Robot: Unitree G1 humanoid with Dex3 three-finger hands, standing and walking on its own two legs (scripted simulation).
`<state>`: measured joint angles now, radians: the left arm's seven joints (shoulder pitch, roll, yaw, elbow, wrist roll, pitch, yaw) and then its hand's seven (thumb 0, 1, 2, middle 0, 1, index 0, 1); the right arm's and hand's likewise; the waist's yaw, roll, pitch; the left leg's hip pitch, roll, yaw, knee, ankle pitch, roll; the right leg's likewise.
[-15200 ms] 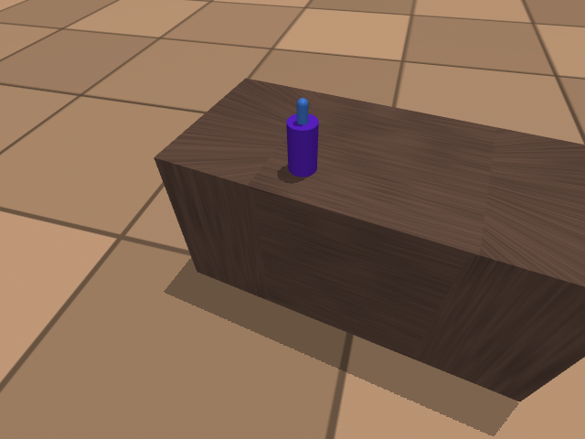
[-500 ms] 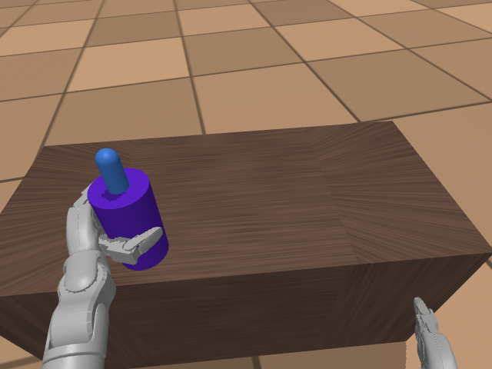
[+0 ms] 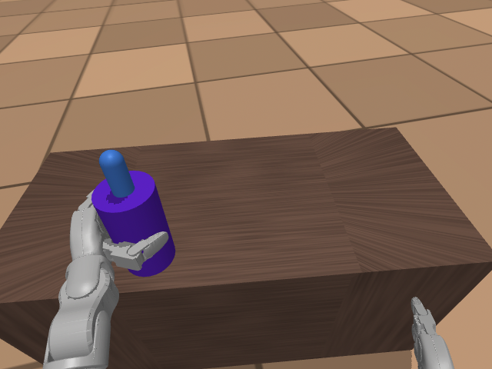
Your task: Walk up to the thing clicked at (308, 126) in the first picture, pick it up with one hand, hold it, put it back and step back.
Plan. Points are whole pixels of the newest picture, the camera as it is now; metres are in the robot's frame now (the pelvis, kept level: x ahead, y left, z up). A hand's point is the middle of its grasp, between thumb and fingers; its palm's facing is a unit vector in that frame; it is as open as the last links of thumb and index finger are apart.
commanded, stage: hold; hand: left
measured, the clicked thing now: (132, 211) +0.33 +0.18 +0.15
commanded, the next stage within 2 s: crouch in 2.00 s
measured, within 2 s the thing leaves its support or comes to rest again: neither
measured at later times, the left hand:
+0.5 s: hand (131, 226) +0.32 +0.18 +0.13, palm faces +0.27 -0.96 +0.00, open 11.3 cm
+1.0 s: hand (127, 216) +0.32 +0.18 +0.15, palm faces +0.26 -0.97 +0.00, open 11.3 cm
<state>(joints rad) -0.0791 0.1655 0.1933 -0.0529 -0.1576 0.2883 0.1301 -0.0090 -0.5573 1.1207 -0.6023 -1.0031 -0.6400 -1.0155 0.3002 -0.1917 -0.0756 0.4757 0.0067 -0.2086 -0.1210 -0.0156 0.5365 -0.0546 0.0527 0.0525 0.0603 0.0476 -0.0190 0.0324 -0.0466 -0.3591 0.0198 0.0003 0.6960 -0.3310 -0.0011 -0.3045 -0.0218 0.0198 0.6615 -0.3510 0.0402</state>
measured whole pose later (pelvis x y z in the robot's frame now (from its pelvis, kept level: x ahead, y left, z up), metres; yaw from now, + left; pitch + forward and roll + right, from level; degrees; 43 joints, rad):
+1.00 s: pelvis -0.01 +0.00 +0.01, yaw +1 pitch -2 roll -1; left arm -0.14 0.17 0.21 -0.03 -0.17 0.30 0.09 -0.01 -0.56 1.12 -0.60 -1.01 -0.64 -1.02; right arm 0.24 -0.19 -0.07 0.62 -0.01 -0.28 -0.14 -0.02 0.53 -0.06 0.05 0.05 0.06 0.05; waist -0.01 0.04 -0.04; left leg -0.31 0.01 -0.01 0.64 -0.29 0.00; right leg -0.26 -0.03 0.01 0.61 -0.32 0.04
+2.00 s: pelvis +0.00 -0.01 +0.01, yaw +1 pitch -1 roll -1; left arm -0.08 0.18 0.21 -0.05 -0.14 0.27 0.14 -0.01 -0.56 1.12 -0.60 -1.01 -0.64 -1.02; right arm 0.19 -0.18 -0.09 0.65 -0.01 -0.26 -0.13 -0.02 0.53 -0.06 0.05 0.05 0.06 0.05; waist -0.02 0.03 -0.02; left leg -0.31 0.02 -0.01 0.61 -0.29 -0.01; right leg -0.25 -0.02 0.00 0.58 -0.31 0.03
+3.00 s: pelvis -0.01 +0.01 -0.02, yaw +0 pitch +9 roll -2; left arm -0.49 0.34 0.33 0.73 -0.15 -0.20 0.01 -0.01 -0.56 1.12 -0.61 -1.00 -0.65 -1.01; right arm 0.22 -0.19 -0.05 0.52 -0.02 -0.16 -0.08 -0.01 0.55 -0.05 0.06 0.05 0.06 0.05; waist -0.08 0.00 -0.08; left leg -0.66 0.02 -0.01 0.86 -0.37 0.00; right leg -0.59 -0.02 0.01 0.81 -0.38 0.05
